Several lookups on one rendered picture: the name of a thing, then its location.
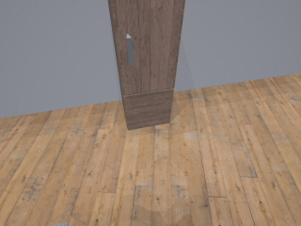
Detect cupboard door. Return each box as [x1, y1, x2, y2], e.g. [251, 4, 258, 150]
[115, 0, 183, 95]

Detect handle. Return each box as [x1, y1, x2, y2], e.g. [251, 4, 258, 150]
[126, 34, 134, 67]

